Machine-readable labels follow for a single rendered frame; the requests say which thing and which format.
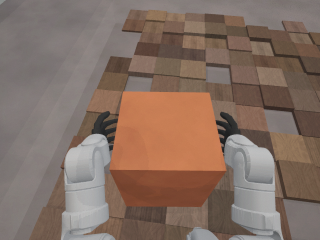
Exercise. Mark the carton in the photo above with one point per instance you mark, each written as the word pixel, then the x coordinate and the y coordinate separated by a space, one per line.
pixel 167 151

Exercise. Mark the left robot hand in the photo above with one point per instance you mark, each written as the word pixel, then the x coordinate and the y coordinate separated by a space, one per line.
pixel 99 127

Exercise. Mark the robot right forearm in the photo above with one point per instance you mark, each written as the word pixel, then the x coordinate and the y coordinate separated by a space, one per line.
pixel 254 205

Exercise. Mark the right robot thigh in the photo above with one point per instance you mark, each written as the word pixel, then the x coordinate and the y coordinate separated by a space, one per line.
pixel 201 234

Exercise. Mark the right robot hand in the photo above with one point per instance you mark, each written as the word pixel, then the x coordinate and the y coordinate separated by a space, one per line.
pixel 231 128

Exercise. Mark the robot left forearm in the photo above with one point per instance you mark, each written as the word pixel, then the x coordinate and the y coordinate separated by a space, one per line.
pixel 84 180

